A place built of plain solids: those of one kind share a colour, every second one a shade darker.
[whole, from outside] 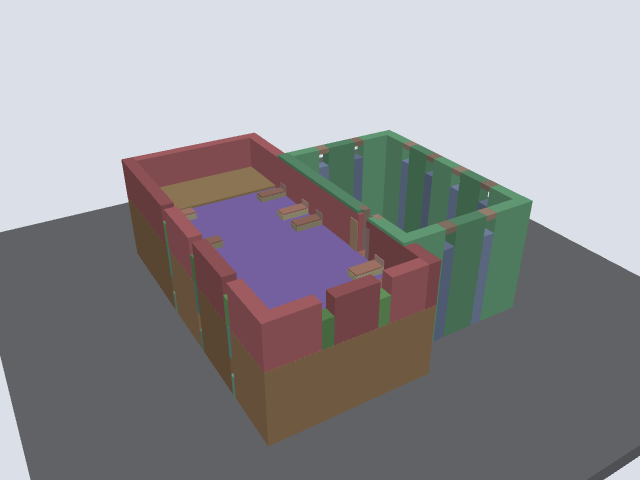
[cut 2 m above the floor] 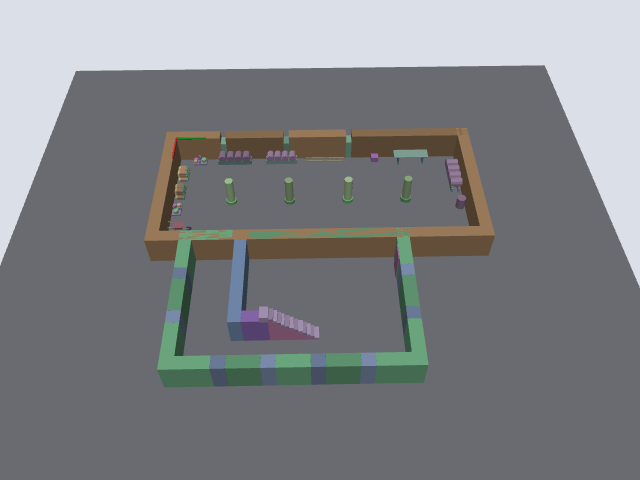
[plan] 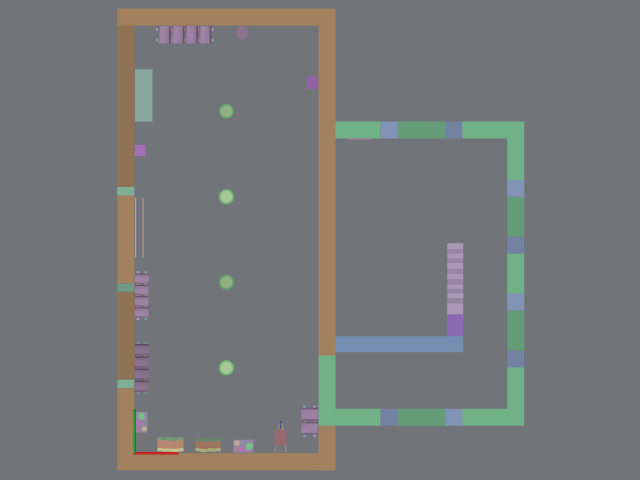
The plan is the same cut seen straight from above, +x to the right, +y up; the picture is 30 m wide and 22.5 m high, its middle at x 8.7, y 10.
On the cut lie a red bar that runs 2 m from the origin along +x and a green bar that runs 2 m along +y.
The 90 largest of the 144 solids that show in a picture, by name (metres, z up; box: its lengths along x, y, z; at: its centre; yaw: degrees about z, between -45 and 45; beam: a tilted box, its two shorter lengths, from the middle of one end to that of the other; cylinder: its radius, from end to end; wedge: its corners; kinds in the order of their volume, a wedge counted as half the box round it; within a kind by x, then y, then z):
{
 "wall_vestibule_1": {"box": [0.8, 3.29, 8.1], "at": [9.03, 2.94, 3.75]},
 "wall_vestibule_2": {"box": [0.8, 9.92, 8.1], "at": [9.03, 10.6, 3.75]},
 "wall_vestibule_3": {"box": [2.91, 0.8, 8.1], "at": [10.09, 1.69, 3.75]},
 "wall_vestibule_4": {"box": [2.91, 0.8, 8.1], "at": [10.09, 15.15, 3.75]},
 "wall_vestibule_5": {"box": [2.23, 0.8, 8.1], "at": [13.46, 1.69, 3.75]},
 "wall_vestibule_6": {"box": [2.23, 0.8, 8.1], "at": [13.46, 15.15, 3.75]},
 "wall_vestibule_7": {"box": [2.91, 0.8, 8.1], "at": [16.82, 1.69, 3.75]},
 "wall_vestibule_8": {"box": [2.91, 0.8, 8.1], "at": [16.82, 15.15, 3.75]},
 "wall_vestibule_9": {"box": [0.8, 2.73, 8.1], "at": [17.88, 2.66, 3.75]},
 "wall_vestibule_10": {"box": [0.8, 1.87, 8.1], "at": [17.88, 5.76, 3.75]},
 "wall_vestibule_11": {"box": [0.8, 1.87, 8.1], "at": [17.88, 8.42, 3.75]},
 "wall_vestibule_12": {"box": [0.8, 1.87, 8.1], "at": [17.88, 11.09, 3.75]},
 "wall_vestibule_13": {"box": [0.8, 2.73, 8.1], "at": [17.88, 14.19, 3.75]},
 "wall_undercroft_1": {"box": [0.8, 3.86, 5.09], "at": [-0.4, 1.13, 2.25]},
 "wall_undercroft_2": {"box": [0.8, 4.11, 5.09], "at": [-0.4, 5.51, 2.25]},
 "wall_undercroft_3": {"box": [0.8, 4.11, 5.09], "at": [-0.4, 10.03, 2.25]},
 "wall_undercroft_4": {"box": [0.8, 8.37, 5.09], "at": [-0.4, 16.67, 2.25]},
 "wall_undercroft_5": {"box": [10.23, 0.8, 5.09], "at": [4.32, -0.4, 2.25]},
 "wall_undercroft_6": {"box": [10.23, 0.8, 5.09], "at": [4.32, 20.45, 2.25]},
 "wall_undercroft_7": {"box": [0.8, 21.65, 5.09], "at": [9.03, 10.03, 2.25]},
 "wall_dorter_1": {"box": [0.8, 3.78, 2.8], "at": [-0.4, 1.09, 6.2]},
 "wall_dorter_2": {"box": [0.8, 3.96, 2.8], "at": [-0.4, 5.51, 6.2]},
 "wall_dorter_3": {"box": [0.8, 3.96, 2.8], "at": [-0.4, 10.03, 6.2]},
 "wall_dorter_4": {"box": [0.8, 8.29, 2.8], "at": [-0.4, 16.7, 6.2]},
 "wall_dorter_5": {"box": [3.11, 0.8, 2.8], "at": [0.75, -0.4, 6.2]},
 "wall_dorter_6": {"box": [2.62, 0.8, 2.8], "at": [4.32, -0.4, 6.2]},
 "wall_dorter_7": {"box": [10.23, 0.8, 2.8], "at": [4.32, 20.45, 6.2]},
 "wall_dorter_8": {"box": [3.11, 0.8, 2.8], "at": [7.88, -0.4, 6.2]},
 "wall_dorter_9": {"box": [0.8, 5.53, 2.8], "at": [9.03, 1.97, 6.2]},
 "wall_dorter_10": {"box": [0.8, 15.36, 2.8], "at": [9.03, 13.17, 6.2]},
 "floor_dorter_1": {"box": [8.63, 20.05, 0.4], "at": [4.32, 10.03, 4.9]},
 "wall_vestibule_under_light_1": {"box": [0.8, 0.8, 6.75], "at": [11.94, 1.69, 3.08]},
 "wall_vestibule_under_light_2": {"box": [0.8, 0.8, 6.75], "at": [11.94, 15.15, 3.08]},
 "wall_vestibule_under_light_3": {"box": [0.8, 0.8, 6.75], "at": [14.97, 1.69, 3.08]},
 "wall_vestibule_under_light_4": {"box": [0.8, 0.8, 6.75], "at": [14.97, 15.15, 3.08]},
 "wall_vestibule_under_light_5": {"box": [0.8, 0.8, 6.75], "at": [17.88, 4.43, 3.08]},
 "wall_vestibule_under_light_6": {"box": [0.8, 0.8, 6.75], "at": [17.88, 7.09, 3.08]},
 "wall_vestibule_under_light_7": {"box": [0.8, 0.8, 6.75], "at": [17.88, 9.76, 3.08]},
 "wall_vestibule_under_light_8": {"box": [0.8, 0.8, 6.75], "at": [17.88, 12.42, 3.08]},
 "mass_under_upper_1": {"box": [5.99, 0.76, 2.37], "at": [12.42, 5.11, 0.89]},
 "floor_dais_1": {"box": [8.63, 4.01, 0.16], "at": [4.32, 18.05, 5.18]},
 "wall_dorter_under_light_1": {"box": [0.8, 0.55, 1.75], "at": [-0.4, 3.26, 5.67]},
 "wall_dorter_under_light_2": {"box": [0.8, 0.55, 1.75], "at": [-0.4, 7.77, 5.67]},
 "wall_dorter_under_light_3": {"box": [0.8, 0.55, 1.75], "at": [-0.4, 12.28, 5.67]},
 "wall_dorter_under_light_4": {"box": [0.7, 0.8, 1.75], "at": [2.66, -0.4, 5.67]},
 "wall_dorter_under_light_5": {"box": [0.7, 0.8, 1.75], "at": [5.97, -0.4, 5.67]},
 "bed_frame_dorter_1": {"box": [1.96, 0.82, 0.38], "at": [1.01, 14.89, 5.29]},
 "bed_frame_dorter_2": {"box": [1.98, 0.77, 0.37], "at": [1.02, 10.57, 5.28]},
 "bed_frame_dorter_3": {"box": [1.91, 0.81, 0.36], "at": [7.64, 11.68, 5.28]},
 "bed_frame_dorter_4": {"box": [1.92, 0.78, 0.31], "at": [7.64, 14.76, 5.26]},
 "bed_frame_dorter_5": {"box": [1.89, 0.89, 0.35], "at": [7.65, 3.27, 5.27]},
 "bed_frame_dorter_6": {"box": [1.89, 0.81, 0.36], "at": [7.65, 9.87, 5.28]},
 "fill_under_steps_1": {"wedge": [[14.66, 7.0, -0.3], [14.66, 7.0, 2.11], [14.66, 10.02, -0.3], [14.66, 10.02, -0.24], [15.42, 7.0, -0.3], [15.42, 7.0, 2.11], [15.42, 10.02, -0.3], [15.42, 10.02, -0.24]]},
 "mass_under_head_1": {"box": [0.76, 1.52, 2.37], "at": [15.04, 6.25, 0.89]},
 "pier_undercroft_1": {"cylinder": 0.27, "from": [4.32, 4.01, 0.24], "to": [4.32, 4.01, 2.82]},
 "pier_undercroft_2": {"cylinder": 0.27, "from": [4.32, 8.02, 0.23], "to": [4.32, 8.02, 2.82]},
 "pier_undercroft_3": {"cylinder": 0.27, "from": [4.32, 12.03, 0.26], "to": [4.32, 12.03, 2.82]},
 "pier_undercroft_4": {"cylinder": 0.27, "from": [4.32, 16.04, 0.29], "to": [4.32, 16.04, 2.82]},
 "wall_undercroft_over_light_1": {"box": [0.8, 0.4, 2.07], "at": [-0.4, 3.26, 3.76]},
 "wall_undercroft_over_light_2": {"box": [0.8, 0.4, 2.07], "at": [-0.4, 7.77, 3.76]},
 "wall_undercroft_over_light_3": {"box": [0.8, 0.4, 2.07], "at": [-0.4, 12.28, 3.76]},
 "wall_vestibule_over_light_1": {"box": [0.8, 0.8, 0.35], "at": [11.94, 1.69, 7.62]},
 "wall_vestibule_over_light_2": {"box": [0.8, 0.8, 0.35], "at": [11.94, 15.15, 7.62]},
 "wall_vestibule_over_light_3": {"box": [0.8, 0.8, 0.35], "at": [14.97, 1.69, 7.62]},
 "wall_vestibule_over_light_4": {"box": [0.8, 0.8, 0.35], "at": [14.97, 15.15, 7.62]},
 "wall_vestibule_over_light_5": {"box": [0.8, 0.8, 0.35], "at": [17.88, 4.43, 7.62]},
 "wall_vestibule_over_light_6": {"box": [0.8, 0.8, 0.35], "at": [17.88, 7.09, 7.62]},
 "wall_vestibule_over_light_7": {"box": [0.8, 0.8, 0.35], "at": [17.88, 9.76, 7.62]},
 "wall_vestibule_over_light_8": {"box": [0.8, 0.8, 0.35], "at": [17.88, 12.42, 7.62]},
 "wall_undercroft_under_light_1": {"box": [0.8, 0.4, 1.75], "at": [-0.4, 3.26, 0.57]},
 "wall_undercroft_under_light_2": {"box": [0.8, 0.4, 1.75], "at": [-0.4, 7.77, 0.57]},
 "wall_undercroft_under_light_3": {"box": [0.8, 0.4, 1.75], "at": [-0.4, 12.28, 0.57]},
 "wall_wallhead_1": {"box": [0.45, 0.6, 3.0], "at": [9.21, 4.43, 6.3]},
 "wall_wallhead_2": {"box": [0.45, 0.6, 3.0], "at": [9.21, 5.79, 6.3]},
 "bed_pallet_dorter_1": {"box": [1.84, 0.76, 0.11], "at": [1.04, 14.89, 5.53]},
 "bed_pallet_dorter_2": {"box": [1.86, 0.71, 0.11], "at": [1.05, 10.57, 5.52]},
 "bed_pallet_dorter_3": {"box": [1.79, 0.75, 0.11], "at": [7.61, 11.68, 5.52]},
 "bed_pallet_dorter_4": {"box": [1.8, 0.72, 0.11], "at": [7.61, 14.76, 5.47]},
 "bed_pallet_dorter_5": {"box": [1.77, 0.83, 0.11], "at": [7.62, 3.27, 5.5]},
 "bed_pallet_dorter_6": {"box": [1.77, 0.75, 0.11], "at": [7.62, 9.87, 5.51]},
 "jamb_wall_head_1": {"box": [0.8, 0.35, 2.05], "at": [9.03, 4.56, 6.12]},
 "crate_undercroft_1": {"box": [0.49, 0.53, 0.45], "at": [0.27, 14.19, 0.18]},
 "crate_undercroft_2": {"box": [0.52, 0.59, 0.52], "at": [8.34, 17.38, 0.21]},
 "stillage_front_undercroft_1": {"box": [0.13, 2.27, 0.4], "at": [0.53, 7.4, 0.15]},
 "stillage_front_undercroft_2": {"box": [0.13, 2.44, 0.4], "at": [0.54, 4.0, 0.15]},
 "cask_undercroft_1": {"cylinder": 0.3, "from": [5.06, 19.71, 0.0], "to": [5.06, 19.71, 0.83]},
 "pier_undercroft_base_1": {"cylinder": 0.35, "from": [4.32, 12.03, 0.0], "to": [4.32, 12.03, 0.26]},
 "pier_undercroft_base_2": {"cylinder": 0.35, "from": [4.32, 16.04, 0.0], "to": [4.32, 16.04, 0.29]},
 "door_leaf_far_1": {"box": [1.1, 0.06, 2.15], "at": [10.55, 14.72, 1.02]},
 "table_top_undercroft_1": {"box": [0.82, 2.46, 0.06], "at": [0.44, 16.78, 0.69]}
}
